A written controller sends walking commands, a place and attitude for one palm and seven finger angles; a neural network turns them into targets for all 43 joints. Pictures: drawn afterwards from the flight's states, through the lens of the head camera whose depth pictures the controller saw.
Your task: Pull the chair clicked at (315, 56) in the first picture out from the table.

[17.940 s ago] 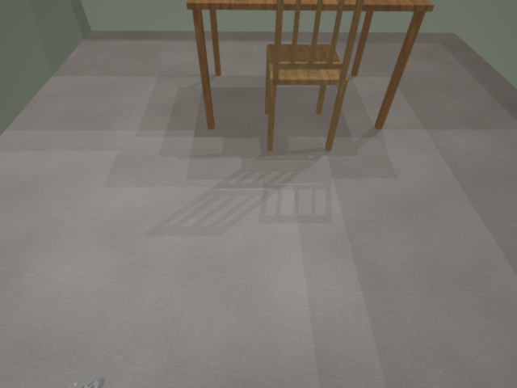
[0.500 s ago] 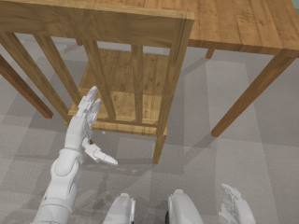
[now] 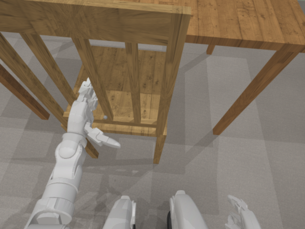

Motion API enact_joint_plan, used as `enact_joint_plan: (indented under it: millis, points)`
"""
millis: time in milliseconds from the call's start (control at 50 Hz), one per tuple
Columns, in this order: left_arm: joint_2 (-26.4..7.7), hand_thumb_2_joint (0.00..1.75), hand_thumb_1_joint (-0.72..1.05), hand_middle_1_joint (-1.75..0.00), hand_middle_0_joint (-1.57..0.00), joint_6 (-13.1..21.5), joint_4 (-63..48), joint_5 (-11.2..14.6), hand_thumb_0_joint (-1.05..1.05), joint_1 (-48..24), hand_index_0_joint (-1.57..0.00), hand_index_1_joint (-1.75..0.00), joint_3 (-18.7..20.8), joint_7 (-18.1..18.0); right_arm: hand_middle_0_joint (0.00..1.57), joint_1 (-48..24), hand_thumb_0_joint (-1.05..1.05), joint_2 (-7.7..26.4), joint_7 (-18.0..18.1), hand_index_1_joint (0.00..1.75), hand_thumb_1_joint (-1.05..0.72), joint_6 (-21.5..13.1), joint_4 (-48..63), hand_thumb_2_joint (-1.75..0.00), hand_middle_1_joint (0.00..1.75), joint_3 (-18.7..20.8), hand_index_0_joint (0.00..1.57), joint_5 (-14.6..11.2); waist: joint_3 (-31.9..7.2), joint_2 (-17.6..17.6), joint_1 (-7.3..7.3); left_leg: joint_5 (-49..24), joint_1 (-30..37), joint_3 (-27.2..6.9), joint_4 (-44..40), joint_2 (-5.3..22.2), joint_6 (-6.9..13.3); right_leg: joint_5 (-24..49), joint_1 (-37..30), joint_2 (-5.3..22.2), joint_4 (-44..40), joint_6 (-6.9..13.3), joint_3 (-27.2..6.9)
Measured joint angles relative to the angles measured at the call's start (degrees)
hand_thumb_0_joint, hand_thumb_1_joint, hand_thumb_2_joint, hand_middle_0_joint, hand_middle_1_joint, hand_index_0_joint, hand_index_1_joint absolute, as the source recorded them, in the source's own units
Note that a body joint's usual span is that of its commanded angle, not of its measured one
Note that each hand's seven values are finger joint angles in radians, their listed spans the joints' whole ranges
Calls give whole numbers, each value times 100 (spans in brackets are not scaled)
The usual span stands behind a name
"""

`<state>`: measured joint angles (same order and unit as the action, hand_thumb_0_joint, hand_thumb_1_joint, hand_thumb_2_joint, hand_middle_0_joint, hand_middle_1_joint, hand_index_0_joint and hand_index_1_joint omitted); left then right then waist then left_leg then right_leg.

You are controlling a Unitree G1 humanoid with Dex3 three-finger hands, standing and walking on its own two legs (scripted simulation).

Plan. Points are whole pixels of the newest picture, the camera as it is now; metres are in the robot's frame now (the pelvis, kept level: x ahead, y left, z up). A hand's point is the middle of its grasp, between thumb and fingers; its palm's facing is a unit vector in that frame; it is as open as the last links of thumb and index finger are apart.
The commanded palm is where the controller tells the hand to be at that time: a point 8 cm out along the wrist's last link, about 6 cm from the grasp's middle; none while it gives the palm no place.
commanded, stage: push the fingers through the gap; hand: left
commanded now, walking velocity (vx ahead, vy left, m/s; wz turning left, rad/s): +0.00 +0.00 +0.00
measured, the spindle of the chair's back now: (99, 89) +0.45 +0.14 +0.06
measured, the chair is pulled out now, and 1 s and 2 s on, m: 0.00 0.00 0.02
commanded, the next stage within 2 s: hook a spindle and tug to test in 0.62 s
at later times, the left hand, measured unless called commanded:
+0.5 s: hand (108, 108) +0.42 +0.12 +0.02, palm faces -0.11 -0.99 -0.03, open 16.9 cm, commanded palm +0.40 +0.17 +0.03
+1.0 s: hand (110, 108) +0.42 +0.11 +0.02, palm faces -0.10 -0.99 -0.03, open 16.1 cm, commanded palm +0.39 +0.16 +0.03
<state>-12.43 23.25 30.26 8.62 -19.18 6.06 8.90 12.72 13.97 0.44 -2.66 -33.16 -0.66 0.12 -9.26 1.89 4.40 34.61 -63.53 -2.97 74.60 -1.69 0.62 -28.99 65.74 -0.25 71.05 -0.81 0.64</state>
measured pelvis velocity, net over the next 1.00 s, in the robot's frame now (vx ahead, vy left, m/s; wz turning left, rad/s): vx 0.00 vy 0.00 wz -0.01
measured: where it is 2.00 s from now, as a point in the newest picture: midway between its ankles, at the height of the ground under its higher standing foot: outside the picture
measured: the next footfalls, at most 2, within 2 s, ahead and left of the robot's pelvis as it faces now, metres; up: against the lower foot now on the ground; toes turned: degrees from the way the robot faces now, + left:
none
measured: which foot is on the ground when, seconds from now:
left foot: down 0.00-1.00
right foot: down 0.00-1.00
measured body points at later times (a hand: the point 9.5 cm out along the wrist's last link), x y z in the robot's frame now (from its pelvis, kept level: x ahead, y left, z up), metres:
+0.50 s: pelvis +0.00 +0.00 +0.00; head +0.13 +0.00 +0.43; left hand +0.42 +0.17 +0.03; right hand +0.09 -0.26 -0.12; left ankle +0.00 +0.11 -0.62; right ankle +0.04 -0.13 -0.62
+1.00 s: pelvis +0.00 +0.00 +0.00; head +0.13 +0.00 +0.43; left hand +0.42 +0.17 +0.03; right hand +0.11 -0.25 -0.12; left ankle +0.00 +0.11 -0.62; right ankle +0.04 -0.13 -0.62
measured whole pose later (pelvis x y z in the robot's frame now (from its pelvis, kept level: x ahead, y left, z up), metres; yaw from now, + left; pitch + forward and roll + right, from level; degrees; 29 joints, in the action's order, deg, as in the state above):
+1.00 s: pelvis +0.00 +0.00 +0.00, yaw +0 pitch +24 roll -2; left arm -11.7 26.2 39.6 6.5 -27.1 8.1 6.2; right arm 13.5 13.8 -0.9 -0.6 -33.6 -0.5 0.9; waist -9.1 2.0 5.3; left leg 34.2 -64.4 -2.2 74.4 -1.5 0.7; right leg -28.4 67.0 -0.4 71.1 -0.9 0.0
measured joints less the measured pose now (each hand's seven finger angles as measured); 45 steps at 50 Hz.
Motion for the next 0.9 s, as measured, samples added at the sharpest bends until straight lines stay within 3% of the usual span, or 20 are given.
enact_joint_plan:
  millis: [340, 760, 900]
  points:
    - [-86, 30, -50, -8, -6, 152, 903, -131, -2, -827, -6, -8, 357, -97, 20, 139, 0, 7, -72, 30, -90, 115, -74, -90, 30, 0, 20, 47, 25, 1, 150, -41, -140, 61, 10, 28, 2, 62, 173, -29, 24, 0, -58]
    - [41, 30, -50, -9, -6, 285, 984, -186, -2, -817, -6, -8, 210, -178, 20, 149, 0, 11, -128, 30, -90, 182, -76, -90, 30, 34, 20, 62, 15, 25, 107, -55, -93, 80, -39, 12, 24, 74, 120, -10, -29, -23, -75]
    - [100, 30, -50, -22, -11, 304, 1001, -233, -2, -830, -11, -21, 209, -265, 20, 85, 0, -9, -130, 30, -90, 193, -53, -90, 30, 18, 20, 81, 10, 13, 100, -49, -105, 78, -19, 9, 19, 61, 136, -8, 2, -17, -72]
